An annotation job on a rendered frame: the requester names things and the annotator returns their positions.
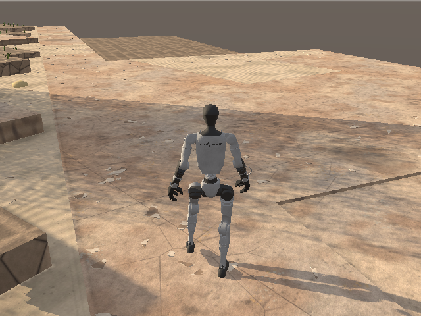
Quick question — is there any robot right upper arm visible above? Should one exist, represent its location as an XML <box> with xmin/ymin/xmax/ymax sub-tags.
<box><xmin>224</xmin><ymin>133</ymin><xmax>243</xmax><ymax>168</ymax></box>

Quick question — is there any left robot hand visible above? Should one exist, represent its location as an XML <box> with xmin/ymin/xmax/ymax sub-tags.
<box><xmin>168</xmin><ymin>185</ymin><xmax>183</xmax><ymax>201</ymax></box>

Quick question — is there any robot left thigh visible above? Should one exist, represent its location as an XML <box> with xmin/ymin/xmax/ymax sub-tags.
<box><xmin>188</xmin><ymin>182</ymin><xmax>202</xmax><ymax>215</ymax></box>

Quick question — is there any humanoid robot head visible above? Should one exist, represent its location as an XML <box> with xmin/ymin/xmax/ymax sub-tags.
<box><xmin>200</xmin><ymin>104</ymin><xmax>222</xmax><ymax>136</ymax></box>

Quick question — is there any robot left upper arm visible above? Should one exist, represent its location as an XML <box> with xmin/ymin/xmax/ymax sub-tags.
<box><xmin>179</xmin><ymin>133</ymin><xmax>197</xmax><ymax>170</ymax></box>

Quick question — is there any left robot forearm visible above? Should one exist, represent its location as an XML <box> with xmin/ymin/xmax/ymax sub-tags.
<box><xmin>170</xmin><ymin>160</ymin><xmax>185</xmax><ymax>188</ymax></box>

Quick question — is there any right robot forearm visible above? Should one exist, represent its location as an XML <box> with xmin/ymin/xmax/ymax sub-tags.
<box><xmin>236</xmin><ymin>158</ymin><xmax>249</xmax><ymax>182</ymax></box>

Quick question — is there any right robot hand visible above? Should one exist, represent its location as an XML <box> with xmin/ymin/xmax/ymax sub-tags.
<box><xmin>235</xmin><ymin>180</ymin><xmax>250</xmax><ymax>193</ymax></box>

